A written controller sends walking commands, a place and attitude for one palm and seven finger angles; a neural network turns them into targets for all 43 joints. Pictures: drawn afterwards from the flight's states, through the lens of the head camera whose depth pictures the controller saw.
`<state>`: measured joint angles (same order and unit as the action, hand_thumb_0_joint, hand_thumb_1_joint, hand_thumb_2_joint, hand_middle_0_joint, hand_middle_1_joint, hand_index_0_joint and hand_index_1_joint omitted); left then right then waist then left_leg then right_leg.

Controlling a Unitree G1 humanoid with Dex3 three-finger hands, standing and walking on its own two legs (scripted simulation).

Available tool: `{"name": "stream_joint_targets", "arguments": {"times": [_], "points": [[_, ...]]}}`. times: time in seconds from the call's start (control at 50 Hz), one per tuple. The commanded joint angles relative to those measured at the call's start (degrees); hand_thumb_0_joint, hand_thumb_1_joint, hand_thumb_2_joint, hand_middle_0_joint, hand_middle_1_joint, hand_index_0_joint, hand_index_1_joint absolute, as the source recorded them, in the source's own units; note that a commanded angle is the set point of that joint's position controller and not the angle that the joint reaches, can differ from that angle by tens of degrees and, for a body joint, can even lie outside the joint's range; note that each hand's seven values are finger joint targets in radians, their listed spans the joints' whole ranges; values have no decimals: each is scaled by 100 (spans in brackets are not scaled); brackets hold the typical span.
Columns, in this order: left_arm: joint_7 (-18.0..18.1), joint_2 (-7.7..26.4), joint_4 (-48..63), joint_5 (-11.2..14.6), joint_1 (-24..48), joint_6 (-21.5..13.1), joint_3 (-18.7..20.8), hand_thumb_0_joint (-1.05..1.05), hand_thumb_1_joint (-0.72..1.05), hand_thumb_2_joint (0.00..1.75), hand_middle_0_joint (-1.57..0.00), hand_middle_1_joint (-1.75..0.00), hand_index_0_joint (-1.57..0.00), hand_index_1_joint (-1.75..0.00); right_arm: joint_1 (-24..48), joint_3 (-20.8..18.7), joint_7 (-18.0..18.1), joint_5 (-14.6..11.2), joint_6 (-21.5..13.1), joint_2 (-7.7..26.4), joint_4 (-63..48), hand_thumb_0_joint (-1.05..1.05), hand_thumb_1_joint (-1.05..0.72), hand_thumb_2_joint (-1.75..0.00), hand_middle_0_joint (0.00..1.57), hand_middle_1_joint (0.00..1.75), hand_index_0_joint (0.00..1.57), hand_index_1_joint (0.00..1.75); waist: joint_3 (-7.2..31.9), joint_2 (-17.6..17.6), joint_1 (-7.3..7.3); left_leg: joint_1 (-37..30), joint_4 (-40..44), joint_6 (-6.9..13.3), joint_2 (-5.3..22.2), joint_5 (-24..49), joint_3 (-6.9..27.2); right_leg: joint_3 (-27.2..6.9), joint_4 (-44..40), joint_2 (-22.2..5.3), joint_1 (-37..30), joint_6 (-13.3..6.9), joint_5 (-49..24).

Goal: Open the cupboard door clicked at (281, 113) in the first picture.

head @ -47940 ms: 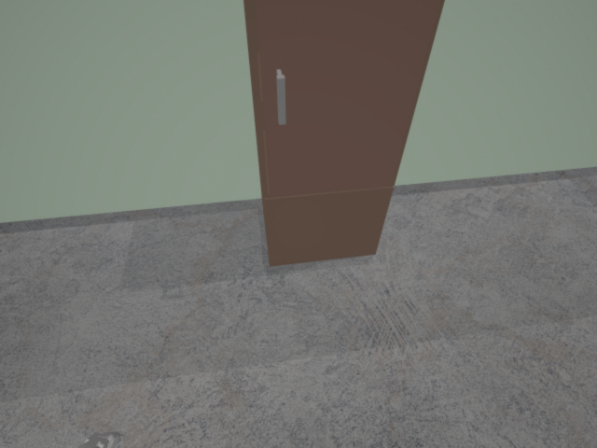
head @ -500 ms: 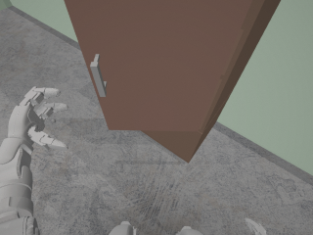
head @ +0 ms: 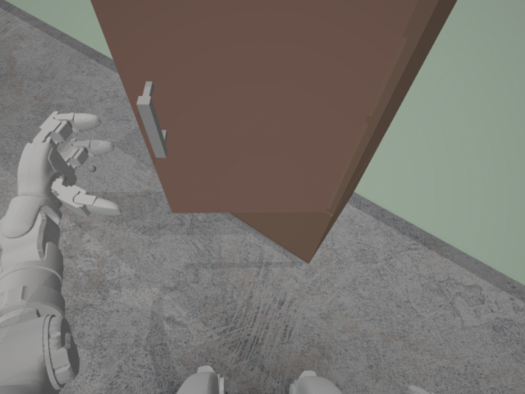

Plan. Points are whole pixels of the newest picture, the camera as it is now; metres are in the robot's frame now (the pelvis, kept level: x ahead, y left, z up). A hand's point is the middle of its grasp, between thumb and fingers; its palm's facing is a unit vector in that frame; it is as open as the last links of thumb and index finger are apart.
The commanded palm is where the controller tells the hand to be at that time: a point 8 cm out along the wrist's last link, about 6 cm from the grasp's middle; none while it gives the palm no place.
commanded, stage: move the hooked fingers beside the handle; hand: left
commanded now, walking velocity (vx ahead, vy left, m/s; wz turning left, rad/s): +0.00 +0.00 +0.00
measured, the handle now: (155, 121) +0.53 +0.18 +0.07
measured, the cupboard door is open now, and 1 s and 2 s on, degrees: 36 36 36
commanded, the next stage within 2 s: slide the fingers in behind the handle in 1.30 s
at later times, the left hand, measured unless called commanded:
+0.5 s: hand (112, 139) +0.48 +0.24 +0.08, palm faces +0.02 -1.00 +0.00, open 14.0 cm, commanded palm +0.46 +0.28 +0.07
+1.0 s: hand (114, 139) +0.48 +0.24 +0.07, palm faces +0.02 -1.00 -0.01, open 14.0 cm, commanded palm +0.46 +0.28 +0.07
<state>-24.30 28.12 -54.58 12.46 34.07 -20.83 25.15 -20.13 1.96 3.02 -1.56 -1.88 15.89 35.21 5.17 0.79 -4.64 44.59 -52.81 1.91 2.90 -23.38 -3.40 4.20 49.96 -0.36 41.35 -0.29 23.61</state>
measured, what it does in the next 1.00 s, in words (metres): stands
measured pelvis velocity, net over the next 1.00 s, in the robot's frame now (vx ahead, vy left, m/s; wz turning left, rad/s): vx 0.01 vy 0.00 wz -0.02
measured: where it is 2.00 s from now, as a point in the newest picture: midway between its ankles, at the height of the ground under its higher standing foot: outside the picture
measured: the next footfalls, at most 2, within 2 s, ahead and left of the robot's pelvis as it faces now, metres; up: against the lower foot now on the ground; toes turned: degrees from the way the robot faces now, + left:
none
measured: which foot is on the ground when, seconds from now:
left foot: down 0.00-1.00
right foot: down 0.00-1.00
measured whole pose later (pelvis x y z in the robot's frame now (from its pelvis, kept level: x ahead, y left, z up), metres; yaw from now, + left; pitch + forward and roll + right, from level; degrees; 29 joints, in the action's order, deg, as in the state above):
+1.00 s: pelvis +0.01 +0.00 -0.01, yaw -1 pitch +19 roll -3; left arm -21.9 33.1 -64.5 8.5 45.7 -22.1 26.2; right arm -22.4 2.2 1.9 -0.8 4.2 16.0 35.1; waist 5.6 1.0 -7.9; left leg 50.8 -56.4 1.6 4.1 -25.1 -2.8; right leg 4.4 52.3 0.9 47.1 -0.6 24.5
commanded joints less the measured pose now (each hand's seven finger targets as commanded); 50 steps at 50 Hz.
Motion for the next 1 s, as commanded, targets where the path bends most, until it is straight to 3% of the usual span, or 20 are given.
{"name": "stream_joint_targets", "arguments": {"times": [0.0, 0.06, 0.1, 0.16, 0.22, 0.26, 0.3, 0.36, 0.4, 0.44, 0.5, 0.58, 0.62, 0.66, 0.72, 0.8, 0.84, 0.9, 0.96, 0.98], "points": [[12, 1617, 866, 39, 2214, -325, 164, 0, -50, 30, -30, -120, -30, -120, -525, -396, 81, -5, -50, 992, -431, 0, -90, -90, 20, 30, 20, 30, 2070, 562, -73, -1787, 593, -41, -122, 1904, 545, -183, -496, 231, -407, -91, -1582], [40, 1963, 643, -19, 2496, -381, 367, 0, -50, 30, -30, -120, -30, -120, -617, -384, 97, 6, 29, 1043, -378, 0, -90, -90, 20, 30, 20, 30, 2061, 364, -128, -1625, 532, -12, -108, 1827, 558, -209, -467, 255, -380, -90, -1550], [31, 1765, 627, -41, 2797, -434, 162, 0, -50, 30, -30, -120, -30, -120, -605, -377, 81, 16, 47, 1009, -367, 0, -90, -90, 20, 30, 20, 30, 2107, 598, -183, -1682, 497, -27, -121, 1719, 568, -219, -459, 246, -258, -89, -1430], [52, 2064, 566, -92, 3035, -520, 328, 0, -50, 30, -30, -120, -30, -120, -704, -376, 91, 33, 96, 1061, -319, 0, -90, -90, 20, 30, 20, 30, 2413, 578, -190, -1750, 427, -28, -105, 1798, 611, -228, -388, 266, -268, -90, -1452], [50, 1975, 181, -149, 3330, -459, 142, 0, -50, 30, -30, -120, -30, -120, -716, -345, 93, 26, 137, 1067, -264, 0, -90, -90, 20, 30, 20, 30, 2114, 532, -331, -1490, 410, -9, -102, 1443, 621, -233, -423, 261, -59, -77, -1167], [69, 2238, 109, -188, 3362, -454, 328, 0, -50, 30, -30, -120, -30, -120, -789, -341, 101, 38, 165, 1100, -264, 0, -90, -90, 20, 30, 20, 30, 2295, 637, -276, -1474, 357, -1, -111, 1562, 594, -274, -384, 269, -155, -85, -1296], [83, 2183, 129, -231, 3395, -449, 271, 0, -50, 30, -30, -120, -30, -120, -834, -350, 78, 54, 187, 1081, -265, 0, -90, -90, 20, 30, 20, 30, 2464, 825, -255, -1607, 326, -25, -102, 1696, 619, -243, -333, 270, -74, -94, -1325], [129, 2282, -25, -251, 3635, -419, 303, 0, -50, 30, -30, -120, -30, -120, -922, -347, 70, 57, 239, 1115, -248, 0, -90, -90, 20, 30, 20, 30, 2426, 534, -374, -1430, 268, 13, -92, 1652, 605, -269, -343, 296, -90, -55, -1354], [170, 2226, -173, -309, 3803, -367, 188, 0, -50, 30, -30, -120, -30, -120, -941, -320, 64, 57, 262, 1109, -238, 0, -90, -90, 20, 30, 20, 30, 2297, 640, -437, -1300, 254, 13, -95, 1467, 595, -280, -354, 289, 46, -53, -1199], [229, 2536, -191, -350, 3953, -389, 391, 0, -50, 30, -30, -120, -30, -120, -1028, -316, 64, 79, 280, 1141, -230, 0, -90, -90, 20, 30, 20, 30, 2342, 688, -414, -1230, 206, 23, -99, 1558, 606, -277, -298, 304, -17, -73, -1276], [248, 2424, -218, -420, 3935, -398, 300, 0, -50, 30, -30, -120, -30, -120, -1081, -322, 26, 96, 322, 1114, -256, 0, -90, -90, 20, 30, 20, 30, 2595, 769, -432, -1292, 142, 20, -100, 1646, 563, -318, -294, 308, -34, -41, -1373], [201, 2759, -358, -466, 3652, -350, 538, 0, -50, 30, -30, -120, -30, -120, -1158, -316, 21, 102, 408, 1151, -330, 0, -90, -90, 20, 30, 20, 30, 2590, 676, -336, -1097, 153, 24, -94, 1722, 541, -308, -242, 319, -206, -50, -1508], [179, 2599, -193, -418, 3621, -351, 458, 0, -50, 30, -30, -120, -30, -120, -1152, -328, -1, 98, 433, 1120, -360, 0, -90, -90, 20, 30, 20, 30, 2623, 726, -355, -1181, 143, 32, -88, 1774, 505, -308, -270, 325, -193, -35, -1570], [159, 2764, 24, -394, 3443, -425, 644, 0, -50, 30, -30, -120, -30, -120, -1203, -361, -1, 103, 465, 1132, -395, 0, -90, -90, 20, 30, 20, 30, 2927, 793, -245, -1407, 148, 13, -82, 2100, 519, -288, -209, 360, -341, -60, -1817], [175, 2450, 247, -316, 3287, -460, 544, 0, -50, 30, -30, -120, -30, -120, -1179, -397, -44, 102, 501, 1086, -383, 0, -90, -90, 20, 30, 20, 30, 2940, 868, -230, -1676, 150, -1, -71, 2294, 535, -242, -249, 380, -247, -62, -1874], [200, 2427, -29, -315, 3431, -347, 461, 0, -50, 30, -30, -120, -30, -120, -1149, -375, -17, 74, 545, 1102, -317, 0, -90, -90, 20, 30, 20, 30, 2376, 535, -388, -1250, 193, 48, -83, 1869, 505, -267, -339, 370, -194, -23, -1687], [235, 2452, 300, -367, 3604, -445, 423, 0, -50, 30, -30, -120, -30, -120, -1138, -382, -5, 82, 535, 1087, -342, 0, -90, -90, 20, 30, 20, 30, 2539, 948, -352, -1588, 185, 25, -85, 2097, 542, -247, -280, 368, -82, -78, -1735], [252, 2090, 361, -340, 3596, -522, 193, 0, -50, 30, -30, -120, -30, -120, -1107, -386, -27, 91, 526, 1047, -272, 0, -90, -90, 20, 30, 20, 30, 2658, 1080, -394, -2018, 174, -39, -39, 2366, 637, -180, -277, 383, 172, -88, -1700], [251, 1873, 100, -275, 3506, -465, 99, 0, -50, 30, -30, -120, -30, -120, -1075, -381, -34, 82, 526, 1051, -237, 0, -90, -90, 20, 30, 20, 30, 2509, 880, -434, -1946, 161, -28, -45, 2333, 628, -175, -300, 386, 214, -80, -1707], [269, 2029, 45, -297, 3569, -430, 179, 0, -50, 30, -30, -120, -30, -120, -1090, -382, -26, 81, 538, 1078, -216, 0, -90, -90, 20, 30, 20, 30, 2447, 708, -438, -1810, 168, -23, -38, 2249, 647, -166, -283, 375, 162, -69, -1689]]}}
